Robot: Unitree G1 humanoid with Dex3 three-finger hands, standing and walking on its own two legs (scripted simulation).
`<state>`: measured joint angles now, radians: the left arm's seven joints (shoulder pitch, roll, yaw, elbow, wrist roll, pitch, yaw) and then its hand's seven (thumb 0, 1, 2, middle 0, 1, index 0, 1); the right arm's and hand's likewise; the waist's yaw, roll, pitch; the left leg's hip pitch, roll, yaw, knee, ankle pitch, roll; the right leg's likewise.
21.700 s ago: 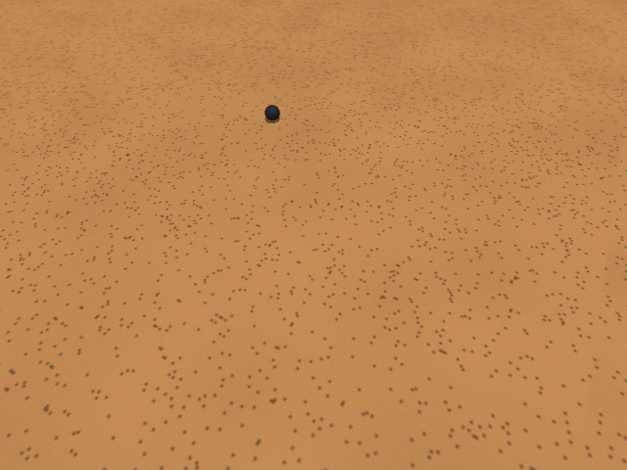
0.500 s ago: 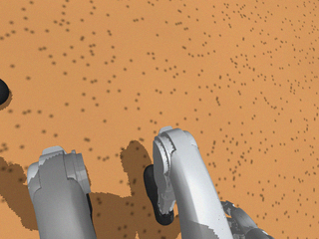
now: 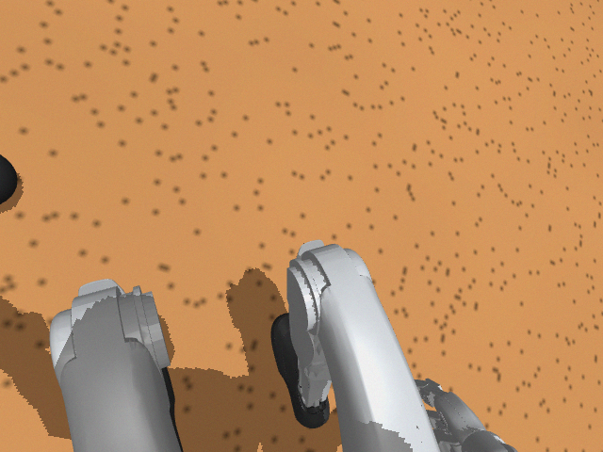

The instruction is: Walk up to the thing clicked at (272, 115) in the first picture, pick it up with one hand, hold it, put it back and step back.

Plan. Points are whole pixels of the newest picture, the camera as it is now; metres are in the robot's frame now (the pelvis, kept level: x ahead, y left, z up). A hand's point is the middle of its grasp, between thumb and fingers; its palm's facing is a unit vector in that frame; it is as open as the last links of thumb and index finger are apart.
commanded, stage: rise first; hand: left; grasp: from above
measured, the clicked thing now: out of the picture +0.48 +0.36 -0.28
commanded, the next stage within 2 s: approach in 0.12 s
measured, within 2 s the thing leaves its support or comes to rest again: neither
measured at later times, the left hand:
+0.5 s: hand out of the picture +0.46 +0.37 -0.16, palm faces -0.45 -0.09 -0.89, open 14.2 cm
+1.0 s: hand out of the picture +0.45 +0.37 -0.16, palm faces -0.53 -0.13 -0.84, open 14.2 cm
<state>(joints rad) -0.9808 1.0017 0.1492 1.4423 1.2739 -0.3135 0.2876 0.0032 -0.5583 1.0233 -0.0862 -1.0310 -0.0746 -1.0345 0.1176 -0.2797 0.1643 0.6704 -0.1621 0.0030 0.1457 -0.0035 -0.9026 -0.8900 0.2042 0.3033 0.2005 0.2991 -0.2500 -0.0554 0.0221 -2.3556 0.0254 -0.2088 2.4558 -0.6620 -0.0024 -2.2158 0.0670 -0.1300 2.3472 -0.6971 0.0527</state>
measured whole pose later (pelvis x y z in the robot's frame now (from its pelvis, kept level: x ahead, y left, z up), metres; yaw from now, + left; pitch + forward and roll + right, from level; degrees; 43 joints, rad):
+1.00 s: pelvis +0.00 +0.00 +0.00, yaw +0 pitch +31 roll -11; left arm -1.05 0.99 0.08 1.51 1.20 -0.21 0.22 0.00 -0.57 1.01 -0.09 -1.05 -0.08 -1.05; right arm 0.15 -0.30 0.20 0.65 -0.15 -0.01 0.13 0.00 -0.91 -0.89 0.20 0.30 0.20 0.30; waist -0.29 -0.05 0.06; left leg -2.35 0.03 -0.19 2.43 -0.65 0.00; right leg -2.22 0.07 -0.12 2.33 -0.68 0.05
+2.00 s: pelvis +0.00 +0.00 -0.01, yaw -3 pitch +28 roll -14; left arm -1.05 1.07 0.12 1.63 1.26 -0.27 0.47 0.00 -0.54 1.01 -0.08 -1.01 -0.07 -1.01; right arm 0.08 -0.32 0.29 0.64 -0.22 -0.12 0.17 0.00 -0.90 -0.89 0.20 0.30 0.20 0.30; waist -0.34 -0.14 0.14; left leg -2.35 0.04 -0.27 2.53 -0.70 -0.01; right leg -2.21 0.10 -0.18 2.37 -0.70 0.06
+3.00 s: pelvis +0.00 +0.00 -0.01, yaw -5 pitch +27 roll -15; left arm -1.07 1.13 0.10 1.67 1.26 -0.28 0.51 0.00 -0.46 0.98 -0.09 -1.07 -0.10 -1.06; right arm 0.05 -0.34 0.35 0.62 -0.24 -0.15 0.18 0.00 -0.90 -0.90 0.20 0.30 0.20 0.30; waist -0.36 -0.17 0.18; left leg -2.34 0.04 -0.29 2.54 -0.71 -0.01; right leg -2.20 0.11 -0.19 2.37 -0.68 0.07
